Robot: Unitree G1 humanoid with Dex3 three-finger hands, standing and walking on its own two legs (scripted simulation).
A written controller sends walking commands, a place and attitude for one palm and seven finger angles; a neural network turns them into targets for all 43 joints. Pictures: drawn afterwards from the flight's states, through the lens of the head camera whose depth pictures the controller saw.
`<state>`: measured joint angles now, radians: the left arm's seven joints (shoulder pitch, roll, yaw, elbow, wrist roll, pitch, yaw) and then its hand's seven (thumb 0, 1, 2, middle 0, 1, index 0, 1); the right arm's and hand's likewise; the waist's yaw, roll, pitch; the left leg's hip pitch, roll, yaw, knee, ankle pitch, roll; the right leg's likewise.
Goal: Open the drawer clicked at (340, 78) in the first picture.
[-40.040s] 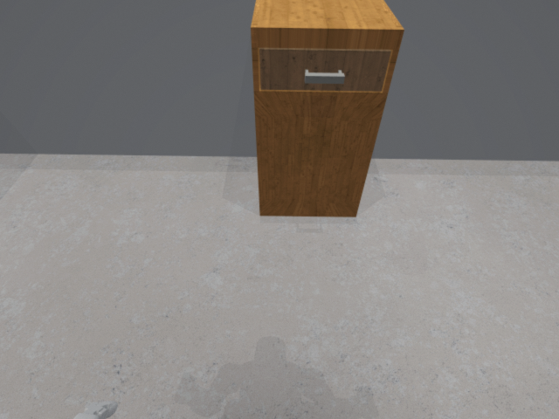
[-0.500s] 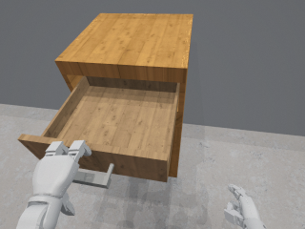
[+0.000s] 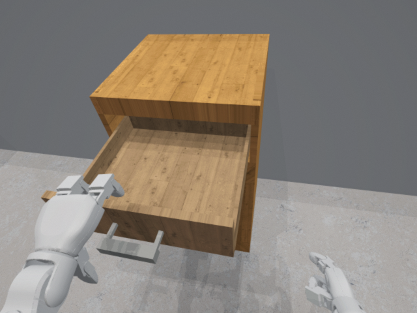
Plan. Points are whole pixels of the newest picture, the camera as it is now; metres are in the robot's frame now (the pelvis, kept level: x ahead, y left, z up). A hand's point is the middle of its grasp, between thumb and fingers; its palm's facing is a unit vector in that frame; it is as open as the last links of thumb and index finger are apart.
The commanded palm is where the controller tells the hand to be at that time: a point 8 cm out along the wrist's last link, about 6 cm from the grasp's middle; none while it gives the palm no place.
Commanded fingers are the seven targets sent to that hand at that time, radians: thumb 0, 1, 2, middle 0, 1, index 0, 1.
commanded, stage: lift the hand off the handle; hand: left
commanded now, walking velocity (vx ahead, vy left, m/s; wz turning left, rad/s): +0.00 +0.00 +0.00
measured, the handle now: (132, 240) +0.25 +0.23 -0.03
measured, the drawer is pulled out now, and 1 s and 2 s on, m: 0.30 0.30 0.30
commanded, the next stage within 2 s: draw the hand back to the body in 0.20 s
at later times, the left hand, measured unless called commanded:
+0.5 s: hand (78, 230) +0.19 +0.24 +0.12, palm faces +0.09 -0.08 -0.99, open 13.8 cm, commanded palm +0.17 +0.24 +0.17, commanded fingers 0.00 -0.50 0.30 -0.30 -1.20 -0.30 -1.20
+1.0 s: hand (77, 233) +0.19 +0.24 +0.13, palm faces +0.23 -0.64 -0.74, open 13.8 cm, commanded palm +0.15 +0.26 +0.18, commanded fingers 0.00 -0.29 0.39 -0.28 -1.07 -0.28 -1.07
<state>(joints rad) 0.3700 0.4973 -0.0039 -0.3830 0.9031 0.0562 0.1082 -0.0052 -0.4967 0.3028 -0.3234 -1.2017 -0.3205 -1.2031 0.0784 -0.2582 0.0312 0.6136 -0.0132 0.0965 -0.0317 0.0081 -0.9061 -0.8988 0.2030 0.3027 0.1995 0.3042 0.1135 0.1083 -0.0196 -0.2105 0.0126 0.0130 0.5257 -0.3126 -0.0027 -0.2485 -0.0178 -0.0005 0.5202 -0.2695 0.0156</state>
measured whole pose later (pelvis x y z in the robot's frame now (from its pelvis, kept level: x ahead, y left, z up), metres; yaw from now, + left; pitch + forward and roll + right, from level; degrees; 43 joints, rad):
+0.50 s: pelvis -0.01 +0.00 +0.00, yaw +0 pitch -1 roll +0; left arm 0.38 0.54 0.09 -0.41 0.82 -0.01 0.04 -0.01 -0.50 0.30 -0.32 -1.20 -0.32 -1.20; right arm 0.09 -0.27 0.03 0.62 -0.01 0.08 -0.03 0.01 -0.91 -0.90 0.20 0.30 0.20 0.30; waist 0.11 0.11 0.01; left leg -0.18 0.02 0.00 0.48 -0.28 -0.01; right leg -0.21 -0.01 -0.01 0.46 -0.23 0.01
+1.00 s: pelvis -0.01 +0.00 +0.00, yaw +1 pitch -2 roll +0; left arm 0.48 0.42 0.21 -0.44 0.26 -0.06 0.07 -0.01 -0.48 0.31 -0.32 -1.19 -0.32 -1.19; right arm 0.11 -0.24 0.03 0.58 0.01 -0.02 -0.06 0.01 -0.91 -0.90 0.20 0.30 0.20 0.30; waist 0.08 0.10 0.04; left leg -0.16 0.01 0.00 0.50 -0.29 0.00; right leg -0.19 -0.02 -0.01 0.47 -0.24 0.02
